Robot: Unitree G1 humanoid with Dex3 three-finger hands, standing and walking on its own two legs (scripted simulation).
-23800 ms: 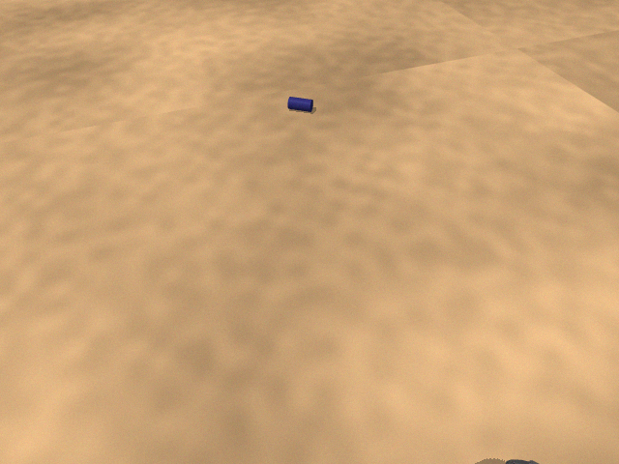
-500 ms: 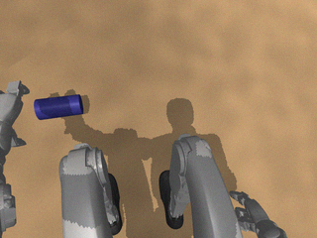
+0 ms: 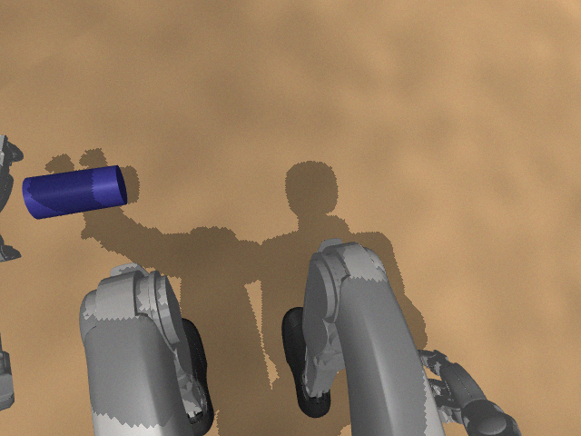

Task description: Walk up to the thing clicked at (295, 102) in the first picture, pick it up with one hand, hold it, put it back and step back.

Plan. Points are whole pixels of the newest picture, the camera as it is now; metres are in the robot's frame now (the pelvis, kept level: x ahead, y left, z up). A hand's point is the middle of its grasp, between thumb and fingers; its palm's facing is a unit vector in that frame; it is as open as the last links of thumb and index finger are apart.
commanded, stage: rise first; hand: left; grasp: from above
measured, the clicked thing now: (78, 191) +0.46 +0.31 -0.30
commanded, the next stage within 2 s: approach in 1.80 s
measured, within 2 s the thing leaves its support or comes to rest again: neither
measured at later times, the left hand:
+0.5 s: hand (8, 208) +0.40 +0.36 -0.18, palm faces -0.42 -0.10 -0.90, open 14.2 cm
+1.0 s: hand (18, 196) +0.42 +0.35 -0.18, palm faces -0.42 -0.10 -0.90, open 14.3 cm
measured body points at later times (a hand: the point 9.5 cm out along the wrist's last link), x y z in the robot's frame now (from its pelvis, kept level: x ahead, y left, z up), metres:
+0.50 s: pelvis +0.00 +0.00 -0.01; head +0.24 +0.08 +0.36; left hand +0.42 +0.36 -0.13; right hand +0.10 -0.27 -0.12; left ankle +0.09 +0.12 -0.31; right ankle +0.09 -0.10 -0.31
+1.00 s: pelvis +0.00 +0.00 -0.01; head +0.24 +0.08 +0.36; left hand +0.44 +0.35 -0.13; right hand +0.07 -0.27 -0.12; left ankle +0.09 +0.12 -0.31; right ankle +0.09 -0.10 -0.31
